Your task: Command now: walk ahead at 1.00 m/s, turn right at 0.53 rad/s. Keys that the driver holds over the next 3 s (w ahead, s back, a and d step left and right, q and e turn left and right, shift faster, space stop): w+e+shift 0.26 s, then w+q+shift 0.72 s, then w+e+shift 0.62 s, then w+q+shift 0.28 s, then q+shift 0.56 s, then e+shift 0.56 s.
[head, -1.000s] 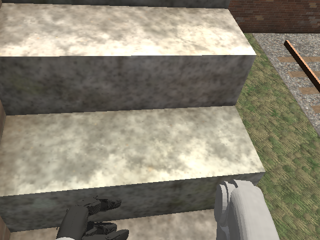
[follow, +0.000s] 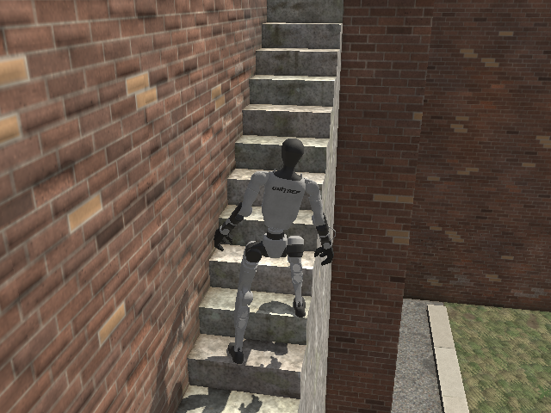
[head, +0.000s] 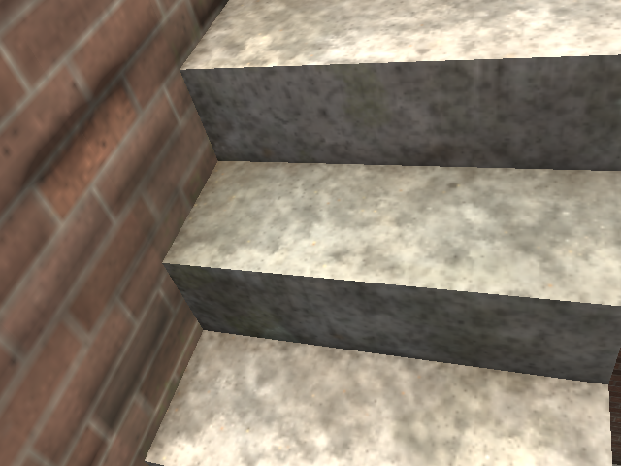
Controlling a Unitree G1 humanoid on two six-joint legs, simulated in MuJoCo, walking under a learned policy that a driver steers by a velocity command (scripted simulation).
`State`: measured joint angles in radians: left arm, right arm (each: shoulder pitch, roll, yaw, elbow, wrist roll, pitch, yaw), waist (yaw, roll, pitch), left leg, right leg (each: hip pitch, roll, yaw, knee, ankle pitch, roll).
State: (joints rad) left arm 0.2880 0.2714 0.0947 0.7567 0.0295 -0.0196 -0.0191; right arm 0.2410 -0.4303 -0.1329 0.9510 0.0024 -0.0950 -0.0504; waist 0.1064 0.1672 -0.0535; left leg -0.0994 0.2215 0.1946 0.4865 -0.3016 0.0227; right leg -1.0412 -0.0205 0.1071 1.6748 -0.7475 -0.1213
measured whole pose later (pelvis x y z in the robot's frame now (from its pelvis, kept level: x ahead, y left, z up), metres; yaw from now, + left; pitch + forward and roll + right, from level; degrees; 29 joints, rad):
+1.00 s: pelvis +0.55 +0.10 +0.46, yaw -1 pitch +5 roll -6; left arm -0.17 -0.01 -0.13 0.59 0.01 -0.05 -0.04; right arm 0.42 -0.08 -0.04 0.88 0.07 -0.09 -0.15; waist -0.06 0.02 0.06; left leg -0.24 -0.21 -0.18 0.61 0.34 -0.02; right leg -0.84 0.09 -0.16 1.25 -0.47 -0.21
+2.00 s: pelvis +0.97 -0.15 +0.80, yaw -13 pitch -2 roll +2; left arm 0.44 0.11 0.03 0.99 0.02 -0.14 0.02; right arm 0.05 -0.05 0.00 0.60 0.06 0.03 -0.05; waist 0.00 0.04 -0.01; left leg -1.33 -0.16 0.10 2.05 -0.19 0.12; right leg 0.04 -0.02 -0.25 0.34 -0.27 -0.01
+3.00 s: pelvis +1.25 -0.18 +1.10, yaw -3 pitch +6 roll +0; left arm 0.23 0.24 0.03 0.71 -0.02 -0.06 0.02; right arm 0.20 -0.19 0.01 0.71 -0.04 -0.01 0.10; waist 0.01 0.03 -0.08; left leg -0.55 -0.08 0.17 1.06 -0.62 0.16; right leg -0.98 0.13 0.29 1.64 -0.23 -0.08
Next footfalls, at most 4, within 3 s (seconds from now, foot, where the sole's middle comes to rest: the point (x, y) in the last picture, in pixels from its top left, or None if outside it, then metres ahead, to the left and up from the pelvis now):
0.54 left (375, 422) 0.45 0.07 -0.38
1.00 right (398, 229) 0.66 0.01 -0.18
1.26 left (229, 221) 0.71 0.29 -0.19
1.58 right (516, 10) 0.90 -0.18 0.01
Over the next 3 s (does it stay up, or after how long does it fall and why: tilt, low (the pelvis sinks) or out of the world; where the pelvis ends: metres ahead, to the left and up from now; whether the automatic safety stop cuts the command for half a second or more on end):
stays up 1.25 -0.18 1.10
